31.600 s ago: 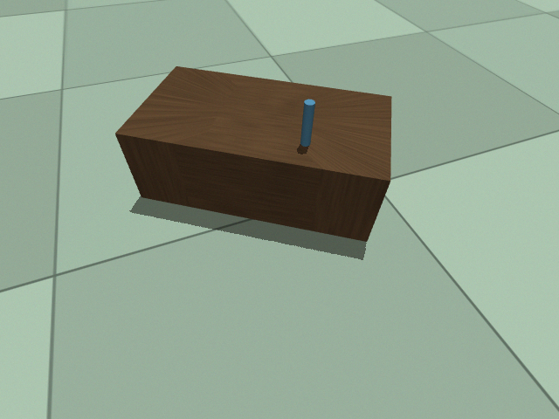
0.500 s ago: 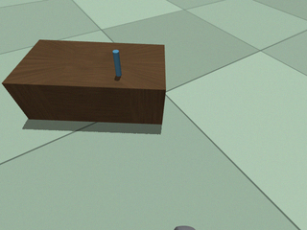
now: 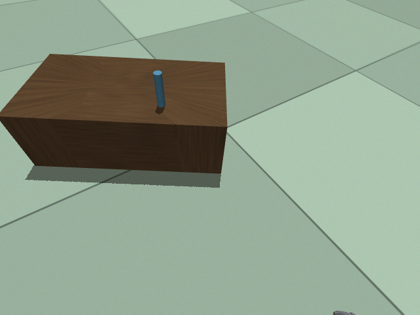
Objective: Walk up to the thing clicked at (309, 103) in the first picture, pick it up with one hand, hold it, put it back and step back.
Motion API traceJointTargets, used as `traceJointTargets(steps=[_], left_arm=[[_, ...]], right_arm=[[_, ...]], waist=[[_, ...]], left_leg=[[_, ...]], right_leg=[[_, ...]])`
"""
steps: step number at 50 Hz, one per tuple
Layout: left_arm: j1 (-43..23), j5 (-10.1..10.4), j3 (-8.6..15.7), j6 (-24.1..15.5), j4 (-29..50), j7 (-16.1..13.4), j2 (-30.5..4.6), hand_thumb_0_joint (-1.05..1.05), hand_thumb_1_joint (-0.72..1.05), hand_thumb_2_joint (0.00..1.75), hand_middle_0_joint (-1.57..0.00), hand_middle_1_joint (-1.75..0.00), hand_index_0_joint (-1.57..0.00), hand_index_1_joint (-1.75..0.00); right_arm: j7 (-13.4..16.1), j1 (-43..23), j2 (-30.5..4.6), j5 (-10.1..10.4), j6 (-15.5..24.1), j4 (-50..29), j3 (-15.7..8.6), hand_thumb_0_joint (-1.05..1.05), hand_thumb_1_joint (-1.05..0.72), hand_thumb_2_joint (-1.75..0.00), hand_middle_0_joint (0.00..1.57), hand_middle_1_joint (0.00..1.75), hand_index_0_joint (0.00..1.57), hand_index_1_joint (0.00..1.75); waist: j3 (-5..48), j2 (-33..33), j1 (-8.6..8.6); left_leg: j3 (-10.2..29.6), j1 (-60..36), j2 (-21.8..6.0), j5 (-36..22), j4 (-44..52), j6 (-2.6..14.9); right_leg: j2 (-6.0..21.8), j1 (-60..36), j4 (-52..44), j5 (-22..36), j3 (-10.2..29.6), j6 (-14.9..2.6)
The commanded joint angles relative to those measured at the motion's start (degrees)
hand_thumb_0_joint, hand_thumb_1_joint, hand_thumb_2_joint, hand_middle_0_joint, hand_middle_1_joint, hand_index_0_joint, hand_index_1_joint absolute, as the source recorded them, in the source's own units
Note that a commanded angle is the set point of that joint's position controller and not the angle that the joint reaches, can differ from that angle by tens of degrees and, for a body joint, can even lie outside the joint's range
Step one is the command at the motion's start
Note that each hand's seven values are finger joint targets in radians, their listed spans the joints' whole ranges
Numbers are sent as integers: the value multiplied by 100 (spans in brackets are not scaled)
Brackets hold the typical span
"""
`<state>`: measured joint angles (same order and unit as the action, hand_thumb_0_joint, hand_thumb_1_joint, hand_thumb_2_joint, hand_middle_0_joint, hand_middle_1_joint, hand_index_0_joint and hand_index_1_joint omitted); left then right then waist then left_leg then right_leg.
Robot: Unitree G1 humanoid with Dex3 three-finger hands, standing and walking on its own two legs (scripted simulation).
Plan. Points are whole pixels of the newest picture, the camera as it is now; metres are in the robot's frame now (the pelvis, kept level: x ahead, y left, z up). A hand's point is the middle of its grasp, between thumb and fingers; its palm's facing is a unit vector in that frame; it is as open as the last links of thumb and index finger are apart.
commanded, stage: step back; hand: left
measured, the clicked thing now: (159, 89) +1.12 +0.23 -0.29
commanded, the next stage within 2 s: stand in 0.22 s
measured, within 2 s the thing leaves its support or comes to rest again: neither
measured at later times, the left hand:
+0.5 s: hand out of the picture +0.10 +0.24 -0.14, palm faces -0.05 -0.94 -0.33, open 7.4 cm
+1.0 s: hand out of the picture +0.06 +0.24 -0.14, palm faces -0.06 -0.94 -0.35, open 7.4 cm
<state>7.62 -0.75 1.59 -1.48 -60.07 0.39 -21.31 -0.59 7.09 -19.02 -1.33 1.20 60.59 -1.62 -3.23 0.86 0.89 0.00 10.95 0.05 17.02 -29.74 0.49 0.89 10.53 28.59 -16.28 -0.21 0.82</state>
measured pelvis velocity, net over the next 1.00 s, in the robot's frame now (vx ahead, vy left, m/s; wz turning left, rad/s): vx -0.01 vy -0.01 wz -0.01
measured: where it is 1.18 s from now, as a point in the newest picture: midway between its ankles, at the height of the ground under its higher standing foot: outside the picture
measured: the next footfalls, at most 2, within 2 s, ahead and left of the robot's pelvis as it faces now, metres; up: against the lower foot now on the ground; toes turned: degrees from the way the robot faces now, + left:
none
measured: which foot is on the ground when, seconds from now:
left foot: down 0.00-1.00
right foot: down 0.00-1.00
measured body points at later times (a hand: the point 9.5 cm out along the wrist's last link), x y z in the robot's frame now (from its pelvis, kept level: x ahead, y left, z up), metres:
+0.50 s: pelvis +0.00 -0.01 +0.01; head +0.02 +0.00 +0.46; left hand +0.11 +0.29 -0.12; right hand +0.10 -0.30 -0.12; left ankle -0.01 +0.11 -0.74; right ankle -0.01 -0.13 -0.74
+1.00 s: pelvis -0.01 -0.01 +0.01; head +0.00 -0.02 +0.46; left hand +0.06 +0.29 -0.12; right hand +0.06 -0.31 -0.12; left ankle -0.01 +0.11 -0.74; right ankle -0.01 -0.13 -0.74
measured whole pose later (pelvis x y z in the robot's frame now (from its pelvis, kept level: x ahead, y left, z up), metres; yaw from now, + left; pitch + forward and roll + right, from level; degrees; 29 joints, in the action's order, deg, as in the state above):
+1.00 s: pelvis -0.01 -0.01 +0.01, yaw -1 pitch -2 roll +0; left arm 6.5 -0.6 -0.6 -0.9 -65.3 0.4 -20.3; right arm -0.9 5.7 -19.6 -0.6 0.7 66.3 -0.1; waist -3.1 -0.1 -0.3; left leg -0.4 5.8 -0.8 9.6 -17.0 -0.8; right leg 0.0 6.5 17.9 -9.7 0.1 -0.1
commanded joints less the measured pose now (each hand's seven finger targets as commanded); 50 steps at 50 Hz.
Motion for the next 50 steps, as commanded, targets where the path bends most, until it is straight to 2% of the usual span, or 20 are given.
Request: traceJointTargets(steps=[1,4,6,7,10,11,13,16,19,25,26,29,32,33,35,38,42,50], left_arm=[[-253,34,277,-132,323,-132,-1196,0,90,90,-20,-30,-20,-30],[-357,33,242,-98,289,-134,-1150,0,90,90,-20,-30,-20,-30],[-457,26,230,-87,275,-132,-1146,0,90,90,-20,-30,-20,-30],[-432,11,238,-89,241,-134,-1180,0,90,90,-20,-30,-20,-30],[-479,10,250,-103,208,-142,-1248,0,90,90,-20,-30,-20,-30],[-597,70,125,-79,150,-118,-1017,0,90,90,-20,-30,-20,-30],[-612,83,113,-50,135,-127,-994,0,90,90,-20,-30,-20,-30],[-621,71,110,-65,33,-123,-1075,0,90,90,-20,-30,-20,-30],[-615,64,110,-77,-12,-119,-1090,0,90,90,-20,-30,-20,-30],[-649,34,93,-82,-97,-106,-1098,0,90,90,-20,-30,-20,-30],[-658,37,86,-74,-126,-107,-1088,0,90,90,-20,-30,-20,-30],[-616,27,77,-75,-160,-102,-1091,0,90,90,-20,-30,-20,-30],[-608,34,76,-73,-168,-93,-1105,0,90,90,-20,-30,-20,-30],[-536,33,61,-79,-189,-85,-1051,0,90,90,-20,-30,-20,-30],[-553,43,72,-72,-202,-81,-1103,0,90,90,-20,-30,-20,-30],[-500,23,58,-73,-192,-73,-1079,0,90,90,-20,-30,-20,-30],[-424,33,39,-87,-185,-77,-1077,0,90,90,-20,-30,-20,-30],[-378,48,28,-84,-174,-90,-1133,0,90,90,-20,-30,-20,-30]], right_arm=[[137,-233,-1311,60,115,-353,-326,0,-90,-90,20,30,20,30],[144,-369,-1303,63,88,-335,-327,0,-90,-90,20,30,20,30],[145,-472,-1270,46,72,-311,-322,0,-90,-90,20,30,20,30],[141,-544,-1277,43,66,-317,-337,0,-90,-90,20,30,20,30],[124,-598,-1199,26,48,-270,-316,0,-90,-90,20,30,20,30],[118,-556,-1222,112,68,-240,-236,0,-90,-90,20,30,20,30],[108,-643,-1310,103,95,-184,-241,0,-90,-90,20,30,20,30],[103,-625,-1222,116,89,-106,-192,0,-90,-90,20,30,20,30],[104,-686,-1243,113,101,-53,-184,0,-90,-90,20,30,20,30],[95,-697,-1227,102,87,51,-142,0,-90,-90,20,30,20,30],[94,-710,-1246,113,75,67,-139,0,-90,-90,20,30,20,30],[83,-700,-1226,96,71,110,-124,0,-90,-90,20,30,20,30],[74,-577,-1245,90,72,141,-122,0,-90,-90,20,30,20,30],[66,-657,-1263,97,79,148,-120,0,-90,-90,20,30,20,30],[62,-543,-1217,93,73,180,-92,0,-90,-90,20,30,20,30],[58,-511,-1284,84,74,176,-114,0,-90,-90,20,30,20,30],[55,-456,-1272,68,84,184,-94,0,-90,-90,20,30,20,30],[68,-348,-1292,82,71,212,-70,0,-90,-90,20,30,20,30]], waist=[[904,-301,-15],[793,-269,-15],[647,-161,-15],[623,-120,-16],[619,50,-27],[575,-30,-125],[597,-141,-69],[756,8,-111],[828,-132,-84],[709,-156,-109],[611,-142,-111],[485,-105,-85],[494,-104,-135],[483,-184,-76],[384,-142,-125],[456,-88,-111],[501,-88,-102],[550,-103,-130]], left_leg=[[471,-413,-703,-2837,308,220],[520,-366,-740,-2456,438,258],[486,-204,-695,-2094,529,222],[462,-184,-684,-1880,509,227],[321,-181,-574,-1808,470,156],[552,-428,-697,-2312,857,135],[579,-572,-775,-2672,956,125],[502,-884,-783,-2729,1076,91],[468,-928,-779,-2634,1216,48],[415,-820,-751,-2031,1417,9],[440,-715,-740,-1776,1464,1],[469,-639,-730,-1486,1533,-17],[454,-634,-726,-1284,1562,-8],[488,-666,-741,-1266,1551,4],[479,-525,-692,-960,1627,-15],[502,-579,-722,-991,1556,8],[514,-616,-748,-1250,1506,2],[493,-666,-772,-1418,1448,12]], right_leg=[[524,-482,-50,2271,305,-374],[482,-417,-92,1985,303,-337],[504,-404,-194,1842,369,-342],[519,-448,-253,1854,375,-353],[631,-521,-400,2042,533,-374],[653,-408,-541,2367,569,-310],[577,-557,-656,2317,456,-213],[617,-683,-791,2423,478,-194],[656,-825,-923,2411,496,-182],[666,-786,-1160,1968,514,-174],[649,-750,-1234,1762,522,-156],[632,-632,-1327,1418,516,-155],[637,-553,-1357,1246,551,-168],[633,-531,-1372,1205,543,-159],[637,-460,-1431,951,583,-164],[627,-381,-1434,923,577,-167],[636,-405,-1381,1186,574,-179],[649,-440,-1314,1429,598,-198]])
